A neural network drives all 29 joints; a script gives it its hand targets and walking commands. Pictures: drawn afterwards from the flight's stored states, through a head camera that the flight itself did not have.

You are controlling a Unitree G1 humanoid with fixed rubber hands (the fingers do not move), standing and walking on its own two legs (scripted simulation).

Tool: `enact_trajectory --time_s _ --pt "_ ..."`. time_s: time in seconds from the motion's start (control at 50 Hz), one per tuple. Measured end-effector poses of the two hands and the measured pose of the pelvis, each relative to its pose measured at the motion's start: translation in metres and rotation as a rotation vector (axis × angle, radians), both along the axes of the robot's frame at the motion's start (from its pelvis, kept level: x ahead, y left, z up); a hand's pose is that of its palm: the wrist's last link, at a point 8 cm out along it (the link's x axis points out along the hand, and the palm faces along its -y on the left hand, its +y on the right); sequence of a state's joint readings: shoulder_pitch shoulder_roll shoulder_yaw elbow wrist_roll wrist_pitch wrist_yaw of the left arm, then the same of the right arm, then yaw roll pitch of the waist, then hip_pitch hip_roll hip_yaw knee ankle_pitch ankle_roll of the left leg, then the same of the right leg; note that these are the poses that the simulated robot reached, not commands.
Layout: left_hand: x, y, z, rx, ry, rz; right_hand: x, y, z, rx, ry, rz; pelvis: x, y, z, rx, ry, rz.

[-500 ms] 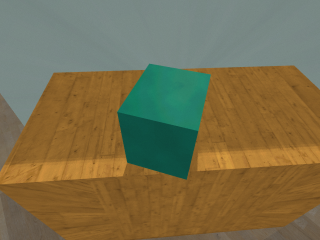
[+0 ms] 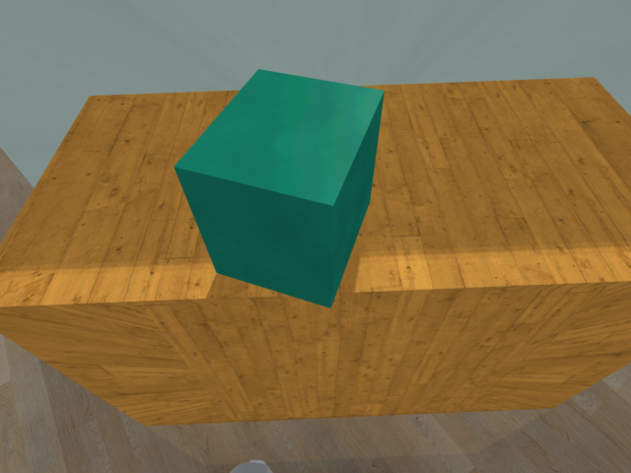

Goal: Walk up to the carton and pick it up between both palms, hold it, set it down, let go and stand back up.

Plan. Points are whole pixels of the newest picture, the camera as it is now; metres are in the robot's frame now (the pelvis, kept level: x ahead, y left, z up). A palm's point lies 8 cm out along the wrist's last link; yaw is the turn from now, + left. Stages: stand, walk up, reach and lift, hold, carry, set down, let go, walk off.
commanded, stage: walk up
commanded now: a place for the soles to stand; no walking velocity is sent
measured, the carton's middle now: (294, 188) +0.48 +0.04 +0.08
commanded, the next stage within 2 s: none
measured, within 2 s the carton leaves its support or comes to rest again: neither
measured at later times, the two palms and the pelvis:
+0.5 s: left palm out of the picture -0.01 +0.23 -0.11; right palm out of the picture +0.09 -0.25 -0.10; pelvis -0.01 -0.02 +0.02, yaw +8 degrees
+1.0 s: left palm out of the picture -0.01 +0.24 -0.11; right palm out of the picture +0.08 -0.27 -0.11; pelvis +0.02 -0.02 +0.01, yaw +11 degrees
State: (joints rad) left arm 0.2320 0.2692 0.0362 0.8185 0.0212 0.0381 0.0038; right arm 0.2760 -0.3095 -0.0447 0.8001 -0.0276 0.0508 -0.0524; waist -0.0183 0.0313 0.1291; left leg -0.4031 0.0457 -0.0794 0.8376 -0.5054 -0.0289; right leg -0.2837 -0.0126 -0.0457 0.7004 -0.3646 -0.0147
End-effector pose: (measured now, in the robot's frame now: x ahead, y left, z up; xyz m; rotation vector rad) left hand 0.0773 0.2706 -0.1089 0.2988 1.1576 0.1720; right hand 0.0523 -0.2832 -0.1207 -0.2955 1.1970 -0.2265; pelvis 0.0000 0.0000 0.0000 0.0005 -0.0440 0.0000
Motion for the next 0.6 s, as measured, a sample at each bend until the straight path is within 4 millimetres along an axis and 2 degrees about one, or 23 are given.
enact_trajectory --time_s 0.12,0.22,0.3,0.42,0.6 --pt "-0.012 -0.032 0.01 -0.035 -0.047 0.034 0.013 -0.003 0.008 0.036 -0.028 0.053 -0.003 -0.014 0.01 0.01 0.013 0.039" --pt "-0.028 -0.045 0.002 -0.071 -0.073 0.078 0.022 0.009 0.008 0.064 -0.031 0.115 -0.007 -0.02 0.008 0.0 0.01 0.087" --pt "-0.05 -0.047 -0.007 -0.107 -0.042 0.115 0.028 0.024 0.013 0.088 -0.057 0.144 -0.011 -0.021 0.008 0.028 -0.003 0.103" --pt "-0.077 -0.047 -0.005 -0.124 -0.012 0.161 0.033 0.031 0.02 0.114 -0.081 0.148 -0.007 -0.018 0.015 -0.001 0.002 0.12" --pt "-0.099 -0.032 0.0 -0.093 0.02 0.196 0.027 0.036 0.018 0.105 -0.039 0.173 -0.007 -0.012 0.018 -0.015 0.006 0.153"
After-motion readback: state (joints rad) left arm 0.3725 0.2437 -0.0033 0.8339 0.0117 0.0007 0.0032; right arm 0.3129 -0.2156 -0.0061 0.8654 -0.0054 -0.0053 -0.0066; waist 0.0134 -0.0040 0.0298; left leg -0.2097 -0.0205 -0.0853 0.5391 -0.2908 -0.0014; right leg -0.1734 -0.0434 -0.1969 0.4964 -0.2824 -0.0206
